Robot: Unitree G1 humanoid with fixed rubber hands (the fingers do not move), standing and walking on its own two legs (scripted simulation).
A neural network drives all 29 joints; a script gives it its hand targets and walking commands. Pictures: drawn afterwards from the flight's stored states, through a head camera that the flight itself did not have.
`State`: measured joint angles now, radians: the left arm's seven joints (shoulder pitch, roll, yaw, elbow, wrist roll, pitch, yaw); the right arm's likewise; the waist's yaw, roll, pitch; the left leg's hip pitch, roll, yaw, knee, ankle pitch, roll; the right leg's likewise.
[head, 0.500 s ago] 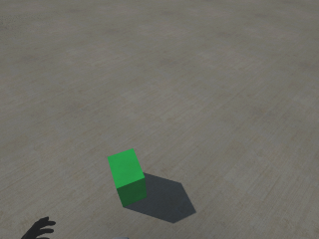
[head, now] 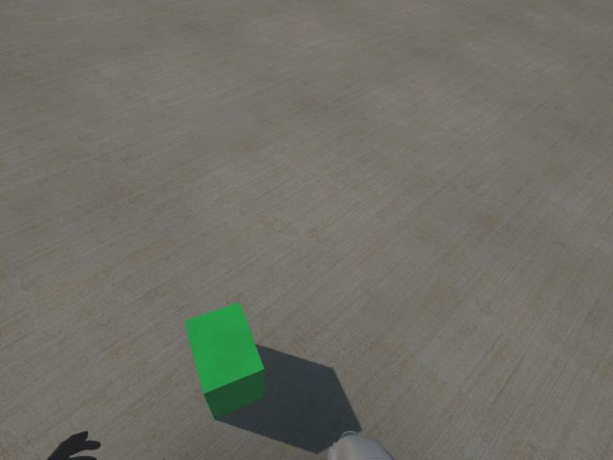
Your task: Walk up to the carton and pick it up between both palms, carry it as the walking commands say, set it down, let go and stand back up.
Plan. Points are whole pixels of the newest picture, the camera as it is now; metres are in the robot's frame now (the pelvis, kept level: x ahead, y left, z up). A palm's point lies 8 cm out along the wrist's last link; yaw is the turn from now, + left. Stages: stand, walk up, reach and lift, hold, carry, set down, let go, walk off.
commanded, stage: walk up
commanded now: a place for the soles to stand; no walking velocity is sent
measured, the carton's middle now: (226, 362) +0.45 +0.17 -0.63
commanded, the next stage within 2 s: none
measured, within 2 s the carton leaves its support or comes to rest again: neither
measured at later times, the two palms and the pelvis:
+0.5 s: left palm (66, 435) +0.17 +0.30 -0.09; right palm out of the picture +0.12 -0.34 -0.10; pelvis +0.05 -0.01 -0.01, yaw +2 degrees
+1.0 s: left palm (56, 449) +0.16 +0.30 -0.09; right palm out of the picture +0.14 -0.34 -0.10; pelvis +0.03 -0.02 -0.01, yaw +2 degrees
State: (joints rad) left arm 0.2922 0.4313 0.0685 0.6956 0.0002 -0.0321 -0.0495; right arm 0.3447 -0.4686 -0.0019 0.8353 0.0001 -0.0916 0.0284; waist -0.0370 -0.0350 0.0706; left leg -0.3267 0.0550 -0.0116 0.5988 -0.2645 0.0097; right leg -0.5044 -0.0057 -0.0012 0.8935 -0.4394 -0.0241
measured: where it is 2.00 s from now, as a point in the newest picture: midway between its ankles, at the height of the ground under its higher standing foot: outside the picture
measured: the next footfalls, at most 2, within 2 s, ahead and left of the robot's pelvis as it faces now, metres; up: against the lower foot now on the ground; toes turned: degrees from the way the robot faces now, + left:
right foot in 0.10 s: +0.12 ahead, -0.15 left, +0.00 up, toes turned +0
left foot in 1.64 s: +0.06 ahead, +0.12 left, +0.00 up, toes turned +18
